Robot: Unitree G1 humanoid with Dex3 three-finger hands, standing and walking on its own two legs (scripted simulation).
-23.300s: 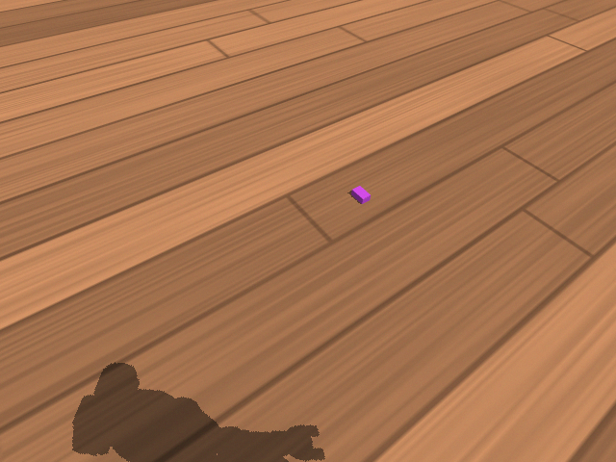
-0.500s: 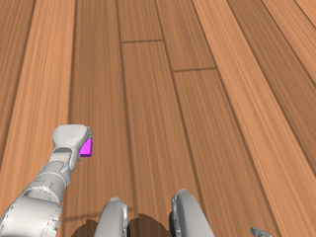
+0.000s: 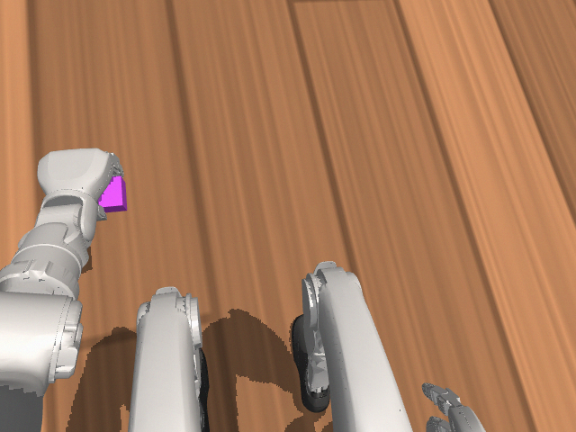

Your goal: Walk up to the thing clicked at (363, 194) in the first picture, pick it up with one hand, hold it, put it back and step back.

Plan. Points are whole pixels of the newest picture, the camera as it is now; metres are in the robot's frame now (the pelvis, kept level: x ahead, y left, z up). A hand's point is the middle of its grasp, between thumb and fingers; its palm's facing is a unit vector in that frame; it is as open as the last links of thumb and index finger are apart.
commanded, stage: crouch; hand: left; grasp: from above
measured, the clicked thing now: (97, 195) +0.47 +0.23 -0.19
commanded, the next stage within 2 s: lower in 0.84 s
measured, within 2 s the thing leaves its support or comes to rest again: neither
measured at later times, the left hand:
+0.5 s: hand (108, 201) +0.48 +0.23 -0.24, palm faces -0.47 -0.02 -0.88, open 7.6 cm
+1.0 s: hand (113, 200) +0.49 +0.23 -0.29, palm faces -0.46 -0.02 -0.89, open 7.6 cm
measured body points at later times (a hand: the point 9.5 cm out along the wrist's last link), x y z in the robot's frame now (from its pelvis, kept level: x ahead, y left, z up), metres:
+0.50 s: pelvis -0.01 +0.00 -0.08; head +0.23 +0.04 +0.30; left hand +0.50 +0.22 -0.19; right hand +0.01 -0.28 -0.19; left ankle +0.07 +0.12 -0.42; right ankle +0.09 -0.14 -0.42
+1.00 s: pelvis -0.01 +0.00 -0.12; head +0.25 +0.04 +0.25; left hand +0.51 +0.23 -0.24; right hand -0.01 -0.27 -0.22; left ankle +0.07 +0.12 -0.42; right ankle +0.09 -0.14 -0.42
